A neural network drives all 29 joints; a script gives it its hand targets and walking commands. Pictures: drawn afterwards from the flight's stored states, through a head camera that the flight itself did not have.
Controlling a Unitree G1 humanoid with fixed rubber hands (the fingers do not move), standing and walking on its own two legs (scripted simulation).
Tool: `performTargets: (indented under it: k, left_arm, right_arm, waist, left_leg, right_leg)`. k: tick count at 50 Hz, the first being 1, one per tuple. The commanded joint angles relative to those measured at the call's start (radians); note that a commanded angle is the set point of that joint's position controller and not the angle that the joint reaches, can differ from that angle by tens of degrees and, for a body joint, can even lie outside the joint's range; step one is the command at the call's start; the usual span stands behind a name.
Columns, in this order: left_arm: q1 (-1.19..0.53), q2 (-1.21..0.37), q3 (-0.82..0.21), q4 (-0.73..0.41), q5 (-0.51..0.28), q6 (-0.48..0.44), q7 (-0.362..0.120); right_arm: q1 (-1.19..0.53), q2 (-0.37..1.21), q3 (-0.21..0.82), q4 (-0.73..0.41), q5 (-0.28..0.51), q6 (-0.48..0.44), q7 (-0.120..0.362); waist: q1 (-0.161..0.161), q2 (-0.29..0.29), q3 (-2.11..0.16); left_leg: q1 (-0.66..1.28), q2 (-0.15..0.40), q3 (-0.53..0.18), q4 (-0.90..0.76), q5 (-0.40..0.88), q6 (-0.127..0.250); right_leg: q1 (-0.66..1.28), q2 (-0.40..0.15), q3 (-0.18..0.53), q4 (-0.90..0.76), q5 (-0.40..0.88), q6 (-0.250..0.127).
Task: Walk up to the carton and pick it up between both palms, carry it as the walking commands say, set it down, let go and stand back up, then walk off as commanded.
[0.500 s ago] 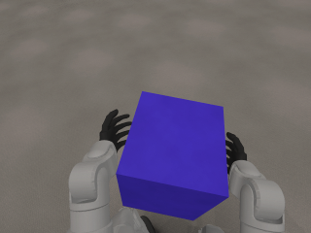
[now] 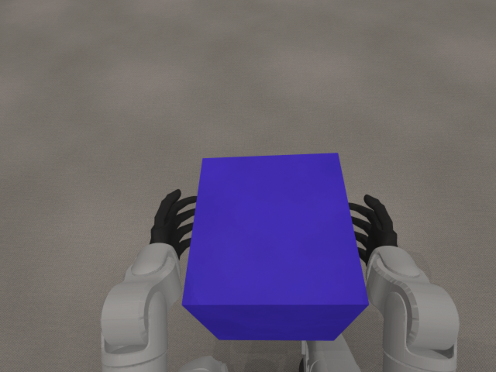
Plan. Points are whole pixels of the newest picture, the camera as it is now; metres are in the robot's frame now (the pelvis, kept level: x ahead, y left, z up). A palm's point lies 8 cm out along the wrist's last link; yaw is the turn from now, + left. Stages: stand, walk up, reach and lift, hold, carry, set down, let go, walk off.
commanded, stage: carry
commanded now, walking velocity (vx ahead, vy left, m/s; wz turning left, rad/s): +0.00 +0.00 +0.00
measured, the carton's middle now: (272, 255) +0.29 +0.00 -0.01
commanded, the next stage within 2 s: none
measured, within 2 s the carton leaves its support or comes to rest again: neither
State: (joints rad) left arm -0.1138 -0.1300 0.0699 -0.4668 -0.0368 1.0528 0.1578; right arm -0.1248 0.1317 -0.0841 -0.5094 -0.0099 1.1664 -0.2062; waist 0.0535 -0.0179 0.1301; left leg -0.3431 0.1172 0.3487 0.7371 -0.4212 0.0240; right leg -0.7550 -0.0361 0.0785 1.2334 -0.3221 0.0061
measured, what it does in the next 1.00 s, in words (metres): steps to the right, turning right: right foot, then left foot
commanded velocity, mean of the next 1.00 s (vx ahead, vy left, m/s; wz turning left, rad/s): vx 0.00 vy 0.00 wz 0.00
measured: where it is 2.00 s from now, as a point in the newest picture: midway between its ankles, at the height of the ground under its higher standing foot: outside the picture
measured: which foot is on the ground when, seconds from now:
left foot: down 0.00-0.18, up 0.20-0.50, down 0.52-0.82, up 0.84-1.00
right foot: up 0.00-0.16, down 0.18-1.00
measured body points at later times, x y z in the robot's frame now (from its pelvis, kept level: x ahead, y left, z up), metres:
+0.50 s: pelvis -0.12 -0.19 +0.00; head -0.12 -0.22 +0.45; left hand +0.19 -0.15 +0.09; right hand +0.09 -0.43 +0.07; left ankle -0.13 -0.15 -0.69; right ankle -0.07 -0.29 -0.71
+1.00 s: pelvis -0.23 -0.28 +0.02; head -0.27 -0.30 +0.46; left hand +0.07 -0.26 +0.11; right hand -0.05 -0.53 +0.09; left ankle -0.21 -0.15 -0.68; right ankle -0.12 -0.33 -0.71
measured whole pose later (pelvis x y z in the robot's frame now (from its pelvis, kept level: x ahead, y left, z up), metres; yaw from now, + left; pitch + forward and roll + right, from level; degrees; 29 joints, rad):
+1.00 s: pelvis -0.23 -0.28 +0.02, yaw -24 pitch +1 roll +5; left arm -0.13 -0.13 0.09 -0.33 -0.03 1.17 0.18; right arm -0.11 0.13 -0.09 -0.34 -0.03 1.22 -0.19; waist 0.03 -0.01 -0.09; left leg -0.33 -0.02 0.13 0.81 -0.40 0.05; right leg -0.45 0.12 0.03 0.52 -0.07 -0.11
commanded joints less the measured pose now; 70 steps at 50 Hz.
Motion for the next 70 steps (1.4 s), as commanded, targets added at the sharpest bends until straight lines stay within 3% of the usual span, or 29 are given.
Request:
performTargets:
  k: [1,6,7,9,10,19,23,25,26,28,31,37,40,41,44,50,53,55,57,59,60,62,64,65,66,67,68,69,70]
  left_arm:
    - [-0.435,-0.907,-0.650,-0.208,-0.257,0.026,-0.137]
    - [-0.346,-0.919,-0.615,-0.047,-0.195,0.052,-0.123]
    - [-0.355,-0.922,-0.600,-0.036,-0.180,0.054,-0.122]
    - [-0.362,-0.923,-0.572,0.001,-0.172,0.059,-0.125]
    - [-0.353,-0.917,-0.567,0.014,-0.171,0.057,-0.124]
    - [-0.359,-0.938,-0.546,-0.009,-0.192,0.010,-0.154]
    - [-0.441,-0.907,-0.599,-0.104,-0.212,0.009,-0.147]
    - [-0.438,-0.887,-0.601,-0.122,-0.204,0.013,-0.138]
    - [-0.436,-0.890,-0.610,-0.132,-0.198,0.018,-0.133]
    - [-0.449,-0.875,-0.611,-0.143,-0.188,0.038,-0.125]
    - [-0.455,-0.872,-0.597,-0.093,-0.197,0.063,-0.127]
    - [-0.433,-0.887,-0.584,-0.020,-0.209,0.096,-0.134]
    - [-0.437,-0.860,-0.535,0.038,-0.190,0.100,-0.140]
    - [-0.429,-0.854,-0.529,0.049,-0.177,0.104,-0.141]
    - [-0.556,-0.856,-0.502,0.027,-0.193,0.094,-0.146]
    - [-0.427,-0.880,-0.486,0.012,-0.190,0.076,-0.138]
    - [-0.347,-0.787,-0.391,0.178,-0.100,0.043,-0.136]
    - [-0.348,-0.886,-0.568,-0.035,-0.184,0.024,-0.129]
    - [-0.458,-0.898,-0.605,-0.119,-0.206,0.006,-0.141]
    - [-0.544,-0.924,-0.625,-0.174,-0.228,0.006,-0.142]
    - [-0.527,-0.931,-0.631,-0.188,-0.232,0.007,-0.142]
    - [-0.462,-0.876,-0.602,-0.208,-0.227,0.013,-0.140]
    - [-0.525,-0.835,-0.573,-0.152,-0.225,0.016,-0.140]
    - [-0.470,-0.844,-0.553,-0.117,-0.206,0.027,-0.142]
    - [-0.481,-0.841,-0.517,-0.107,-0.199,0.030,-0.145]
    - [-0.477,-0.799,-0.439,0.028,-0.147,0.026,-0.150]
    - [-0.358,-0.733,-0.350,0.249,-0.065,0.002,-0.158]
    - [-0.419,-0.877,-0.554,-0.061,-0.197,-0.015,-0.155]
    - [-0.432,-0.881,-0.569,-0.013,-0.195,-0.007,-0.161]
  right_arm:
    - [-0.416,0.822,0.569,-0.147,0.211,-0.086,0.147]
    - [-0.410,0.780,0.541,-0.081,0.183,-0.067,0.148]
    - [-0.420,0.760,0.531,-0.084,0.185,-0.065,0.148]
    - [-0.473,0.747,0.537,-0.087,0.171,-0.054,0.149]
    - [-0.492,0.740,0.541,-0.071,0.168,-0.054,0.150]
    - [-0.642,0.837,0.654,-0.200,0.232,-0.079,0.153]
    - [-0.556,0.841,0.621,-0.132,0.227,-0.066,0.156]
    - [-0.549,0.838,0.614,-0.144,0.249,-0.065,0.159]
    - [-0.558,0.822,0.607,-0.135,0.254,-0.064,0.164]
    - [-0.588,0.810,0.616,-0.140,0.271,-0.063,0.171]
    - [-0.550,0.810,0.606,-0.102,0.250,-0.038,0.168]
    - [-0.542,0.791,0.586,-0.044,0.210,-0.006,0.151]
    - [-0.559,0.786,0.601,-0.029,0.204,0.005,0.139]
    - [-0.548,0.783,0.598,-0.010,0.199,0.007,0.139]
    - [-0.692,0.824,0.611,-0.023,0.217,-0.011,0.129]
    - [-0.605,0.832,0.618,-0.084,0.237,-0.035,0.113]
    - [-0.466,0.726,0.508,0.092,0.195,-0.071,0.128]
    - [-0.523,0.831,0.633,-0.134,0.280,-0.092,0.148]
    - [-0.643,0.835,0.675,-0.253,0.300,-0.113,0.152]
    - [-0.733,0.885,0.701,-0.272,0.303,-0.104,0.151]
    - [-0.686,0.883,0.690,-0.247,0.287,-0.100,0.146]
    - [-0.524,0.877,0.675,-0.183,0.255,-0.080,0.137]
    - [-0.581,0.842,0.655,-0.133,0.242,-0.072,0.121]
    - [-0.556,0.855,0.661,-0.113,0.254,-0.072,0.121]
    - [-0.504,0.858,0.660,-0.103,0.279,-0.077,0.123]
    - [-0.437,0.790,0.576,0.053,0.244,-0.085,0.129]
    - [-0.343,0.698,0.466,0.239,0.165,-0.112,0.144]
    - [-0.522,0.877,0.686,-0.112,0.289,-0.113,0.142]
    - [-0.611,0.852,0.695,-0.166,0.271,-0.100,0.151]
  waist:
    - [-0.072,0.201,-0.569]
    - [-0.043,0.305,-0.661]
    - [-0.034,0.200,-0.634]
    - [-0.045,-0.227,-0.567]
    - [-0.039,-0.308,-0.511]
    - [-0.039,-0.386,-0.565]
    - [-0.061,-0.244,-0.623]
    - [-0.083,-0.155,-0.682]
    - [-0.080,0.013,-0.649]
    - [-0.078,0.239,-0.541]
    - [-0.093,0.086,-0.468]
    - [-0.044,0.093,-0.469]
    - [-0.056,-0.273,-0.459]
    - [-0.057,-0.226,-0.434]
    - [-0.071,-0.143,-0.351]
    - [-0.060,-0.145,-0.513]
    - [-0.096,-0.139,-0.676]
    - [-0.082,0.204,-0.724]
    - [-0.078,0.187,-0.645]
    - [-0.047,0.155,-0.618]
    - [-0.026,0.024,-0.624]
    - [-0.068,-0.267,-0.660]
    - [-0.071,-0.264,-0.584]
    - [-0.071,-0.235,-0.550]
    - [-0.128,-0.260,-0.517]
    - [-0.167,-0.028,-0.517]
    - [-0.183,0.617,-0.578]
    - [-0.130,0.510,-0.508]
    - [-0.082,0.306,-0.499]
  left_leg:
    - [0.625,0.473,-0.184,-0.168,1.032,0.141]
    - [0.429,0.350,-0.033,0.028,0.849,-0.002]
    - [0.301,0.291,-0.004,0.115,0.629,-0.076]
    - [-0.178,0.081,-0.079,0.310,-0.374,-0.187]
    - [-0.253,0.030,-0.131,0.392,-0.450,-0.199]
    - [-0.121,-0.130,-0.277,0.148,-0.181,-0.069]
    - [0.152,-0.143,-0.299,-0.213,0.048,-0.054]
    - [0.406,-0.011,-0.382,-0.422,0.321,-0.055]
    - [0.458,0.162,-0.489,-0.403,0.492,-0.031]
    - [0.371,0.371,-0.585,-0.382,0.702,0.128]
    - [0.163,0.322,-0.514,-0.483,0.355,0.158]
    - [0.019,0.176,-0.346,-0.372,0.091,0.054]
    - [-0.050,-0.112,-0.254,0.046,-0.056,-0.074]
    - [-0.049,-0.150,-0.315,0.151,-0.129,-0.059]
    - [-0.055,-0.153,-0.365,0.279,-0.053,-0.039]
    - [0.049,-0.229,-0.257,-0.051,-0.034,0.002]
    - [0.364,-0.114,-0.161,-0.529,0.011,0.114]
    - [0.176,0.235,-0.596,-0.457,0.188,0.221]
    - [0.076,0.305,-0.617,-0.441,0.188,0.253]
    - [0.159,0.199,-0.424,-0.212,0.390,0.214]
    - [0.190,0.104,-0.335,-0.097,0.477,0.156]
    - [0.076,-0.082,-0.303,0.076,0.066,0.034]
    - [-0.039,-0.202,-0.306,0.113,-0.119,0.017]
    - [0.083,-0.220,-0.268,0.091,-0.180,0.043]
    - [0.292,-0.188,-0.195,-0.089,-0.268,0.150]
    - [0.266,-0.020,-0.215,-0.467,-0.246,0.285]
    - [-0.047,0.424,-0.622,-0.546,-0.067,0.410]
    - [-0.220,0.430,-0.736,-0.367,0.277,0.376]
    - [-0.295,0.302,-0.576,-0.303,0.310,0.289]
  right_leg:
    - [-0.084,-0.106,-0.151,-0.238,-0.145,0.017]
    - [0.349,0.004,-0.245,-0.700,-0.033,0.002]
    - [0.471,-0.043,-0.153,-0.814,0.279,-0.007]
    - [0.715,-0.257,0.279,-0.640,1.303,-0.116]
    - [0.690,-0.285,0.351,-0.676,1.346,-0.127]
    - [0.631,-0.207,0.388,-0.889,0.526,-0.187]
    - [0.539,-0.170,0.314,-0.885,0.354,-0.166]
    - [0.418,-0.092,0.186,-0.774,0.325,-0.085]
    - [0.304,-0.016,0.050,-0.656,0.305,-0.036]
    - [0.174,0.047,-0.005,-0.440,-0.108,-0.028]
    - [0.222,0.054,-0.033,-0.255,-0.123,-0.047]
    - [0.464,0.015,-0.044,-0.698,0.106,-0.070]
    - [0.414,-0.220,0.502,-1.106,-0.038,-0.092]
    - [0.356,-0.234,0.552,-1.165,-0.161,-0.098]
    - [0.285,-0.171,0.445,-1.273,-0.321,0.005]
    - [0.607,-0.097,0.259,-1.222,0.224,0.190]
    - [0.597,0.067,0.015,-0.841,0.450,0.436]
    - [0.572,0.050,0.005,-0.321,0.004,0.163]
    - [0.366,-0.001,0.081,-0.198,-0.083,0.049]
    - [0.361,-0.073,0.104,-0.510,-0.009,0.032]
    - [0.450,-0.065,0.011,-0.804,0.204,0.068]
    - [0.674,-0.176,0.192,-0.913,0.815,0.115]
    - [0.647,-0.178,0.302,-1.021,0.527,0.166]
    - [0.507,-0.108,0.205,-1.120,0.298,0.335]
    - [0.310,0.055,-0.012,-0.989,0.192,0.654]
    - [0.360,0.217,-0.189,-0.484,0.054,0.836]
    - [0.469,0.113,0.024,0.370,-0.382,0.606]
    - [0.400,-0.068,0.404,0.378,-0.531,0.244]
    - [0.484,-0.065,0.348,0.148,-0.475,0.111]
